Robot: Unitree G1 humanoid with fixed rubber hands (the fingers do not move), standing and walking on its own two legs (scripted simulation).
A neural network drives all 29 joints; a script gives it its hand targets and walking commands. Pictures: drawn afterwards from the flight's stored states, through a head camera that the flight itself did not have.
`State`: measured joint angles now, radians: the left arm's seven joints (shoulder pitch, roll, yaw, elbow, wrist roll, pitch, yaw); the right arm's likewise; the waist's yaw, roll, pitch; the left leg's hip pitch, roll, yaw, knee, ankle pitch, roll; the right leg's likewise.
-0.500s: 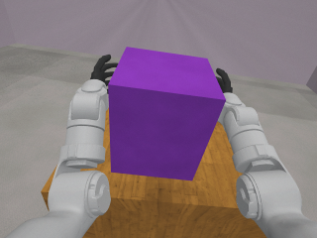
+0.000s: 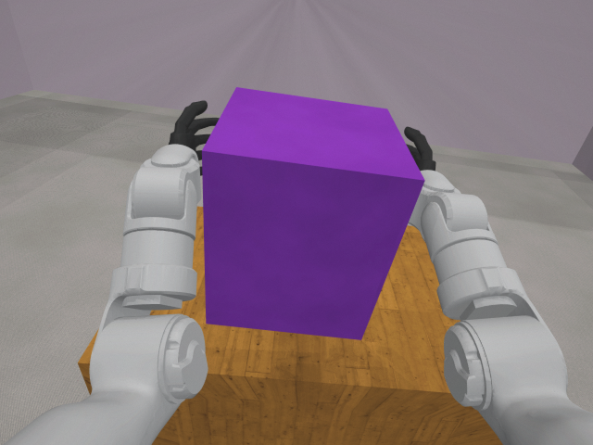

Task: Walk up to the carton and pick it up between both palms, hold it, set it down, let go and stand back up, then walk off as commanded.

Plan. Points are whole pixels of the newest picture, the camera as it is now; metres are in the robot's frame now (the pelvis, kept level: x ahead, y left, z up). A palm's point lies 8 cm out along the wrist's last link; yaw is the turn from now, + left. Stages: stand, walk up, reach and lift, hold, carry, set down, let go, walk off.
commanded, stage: hold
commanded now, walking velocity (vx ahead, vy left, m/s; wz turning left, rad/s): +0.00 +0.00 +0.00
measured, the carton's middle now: (298, 213) +0.37 +0.01 +0.22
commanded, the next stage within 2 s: none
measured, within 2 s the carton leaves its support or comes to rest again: neither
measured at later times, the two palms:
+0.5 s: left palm (183, 155) +0.37 +0.16 +0.29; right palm (418, 181) +0.38 -0.14 +0.28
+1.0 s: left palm (183, 154) +0.37 +0.16 +0.29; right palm (419, 179) +0.38 -0.14 +0.28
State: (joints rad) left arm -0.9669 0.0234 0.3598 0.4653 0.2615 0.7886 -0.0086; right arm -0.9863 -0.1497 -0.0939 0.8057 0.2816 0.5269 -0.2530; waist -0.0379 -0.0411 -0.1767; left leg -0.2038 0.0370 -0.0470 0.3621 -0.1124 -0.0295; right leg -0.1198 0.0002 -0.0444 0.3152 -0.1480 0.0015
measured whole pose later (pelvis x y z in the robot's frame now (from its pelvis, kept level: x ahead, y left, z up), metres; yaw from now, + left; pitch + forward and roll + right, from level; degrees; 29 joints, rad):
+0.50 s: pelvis +0.00 +0.00 +0.00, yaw +0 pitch -3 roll -1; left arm -0.97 0.03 0.36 0.45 0.27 0.81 -0.02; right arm -0.99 -0.16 -0.08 0.80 0.29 0.54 -0.26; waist -0.04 -0.04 -0.18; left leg -0.20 0.04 -0.05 0.36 -0.11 -0.03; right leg -0.12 0.00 -0.04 0.32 -0.15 0.00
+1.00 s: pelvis +0.00 +0.00 +0.00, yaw +0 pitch -3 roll -1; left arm -0.97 0.03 0.36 0.44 0.27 0.81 -0.02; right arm -0.99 -0.16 -0.08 0.78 0.30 0.56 -0.26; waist -0.04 -0.03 -0.18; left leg -0.20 0.04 -0.05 0.36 -0.11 -0.03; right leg -0.12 0.00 -0.04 0.31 -0.15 0.00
